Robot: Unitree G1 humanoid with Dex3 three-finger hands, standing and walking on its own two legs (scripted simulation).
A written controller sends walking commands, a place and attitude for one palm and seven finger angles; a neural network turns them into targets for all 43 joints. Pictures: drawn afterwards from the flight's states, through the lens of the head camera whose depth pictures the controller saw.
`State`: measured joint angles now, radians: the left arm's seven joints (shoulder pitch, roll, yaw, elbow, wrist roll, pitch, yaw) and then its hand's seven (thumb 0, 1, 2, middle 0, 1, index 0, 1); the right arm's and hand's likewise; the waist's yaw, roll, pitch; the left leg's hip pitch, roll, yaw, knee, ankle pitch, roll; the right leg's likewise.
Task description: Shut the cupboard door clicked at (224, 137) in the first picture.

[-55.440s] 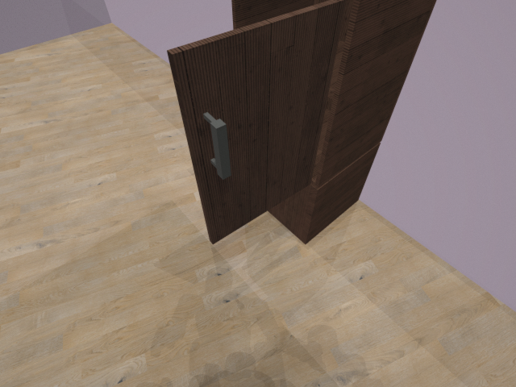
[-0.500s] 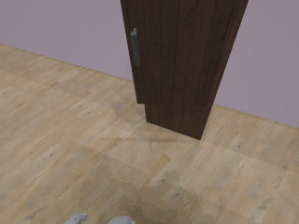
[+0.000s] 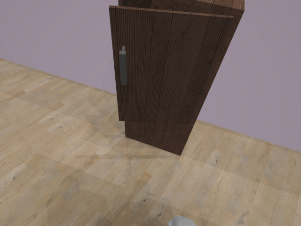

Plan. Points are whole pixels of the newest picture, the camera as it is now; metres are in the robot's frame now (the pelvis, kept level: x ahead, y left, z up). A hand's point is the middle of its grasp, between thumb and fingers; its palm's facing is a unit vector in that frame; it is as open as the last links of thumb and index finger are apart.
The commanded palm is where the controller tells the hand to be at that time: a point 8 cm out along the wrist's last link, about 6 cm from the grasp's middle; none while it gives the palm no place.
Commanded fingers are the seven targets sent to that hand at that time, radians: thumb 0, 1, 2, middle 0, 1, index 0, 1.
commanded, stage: take the last steps up to it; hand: left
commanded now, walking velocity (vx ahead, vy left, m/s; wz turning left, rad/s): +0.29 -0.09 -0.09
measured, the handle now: (123, 65) +0.66 +0.14 +0.04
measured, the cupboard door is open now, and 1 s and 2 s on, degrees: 19 19 19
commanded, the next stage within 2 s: come to a stop and stand still in 0.38 s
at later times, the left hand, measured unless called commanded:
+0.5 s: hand (124, 208) +0.20 +0.08 -0.17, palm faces +0.03 -0.98 -0.21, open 7.2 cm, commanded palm none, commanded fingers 0.00 0.90 0.90 -0.20 -0.30 -0.20 -0.30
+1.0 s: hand (120, 202) +0.22 +0.10 -0.18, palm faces -0.01 -0.95 -0.31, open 7.3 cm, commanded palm none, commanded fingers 0.00 0.90 0.90 -0.20 -0.30 -0.20 -0.30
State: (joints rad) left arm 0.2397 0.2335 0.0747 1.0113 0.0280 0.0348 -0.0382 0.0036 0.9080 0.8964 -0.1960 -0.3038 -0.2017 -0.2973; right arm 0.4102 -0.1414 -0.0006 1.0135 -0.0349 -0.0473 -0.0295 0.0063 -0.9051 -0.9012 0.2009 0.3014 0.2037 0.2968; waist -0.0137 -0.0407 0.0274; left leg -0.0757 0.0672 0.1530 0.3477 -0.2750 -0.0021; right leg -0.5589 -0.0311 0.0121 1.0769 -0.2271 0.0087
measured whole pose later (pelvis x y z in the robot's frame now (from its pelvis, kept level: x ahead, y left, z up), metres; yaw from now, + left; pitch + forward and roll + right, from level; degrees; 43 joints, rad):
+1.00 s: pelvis +0.18 -0.11 -0.02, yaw -2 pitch +0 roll +1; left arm 0.22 0.22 0.03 0.96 0.02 0.03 0.04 0.00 0.91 0.90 -0.20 -0.30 -0.20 -0.30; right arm 0.14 -0.19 -0.03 0.97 -0.02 0.04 -0.03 0.01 -0.91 -0.90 0.20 0.30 0.20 0.30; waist 0.02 0.02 0.12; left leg -0.40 0.05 0.08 0.57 -0.16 -0.01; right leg -0.24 -0.01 0.00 0.62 -0.37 0.00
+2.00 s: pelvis +0.13 -0.03 -0.01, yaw +0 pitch -3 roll +0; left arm 0.39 0.17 -0.01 1.09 0.03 0.02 0.04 0.00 0.91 0.90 -0.20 -0.30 -0.20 -0.30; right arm 0.29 -0.14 -0.02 1.09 -0.01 0.00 -0.01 0.01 -0.91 -0.90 0.20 0.30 0.20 0.30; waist 0.01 -0.04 0.01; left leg -0.21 -0.08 0.14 0.39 -0.14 0.12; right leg -0.17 -0.10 0.01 0.44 -0.22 0.04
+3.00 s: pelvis +0.01 -0.03 -0.02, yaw +1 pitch +0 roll -2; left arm 0.43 0.15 0.04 1.07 0.04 0.02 0.04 0.00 0.90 0.90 -0.20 -0.30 -0.21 -0.30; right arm 0.29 -0.17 -0.06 1.00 -0.01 -0.01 -0.02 0.01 -0.91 -0.90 0.20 0.30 0.20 0.30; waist 0.03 -0.02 -0.06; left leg -0.16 0.01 0.03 0.54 -0.41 0.02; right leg -0.32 -0.01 -0.01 0.52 -0.21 0.01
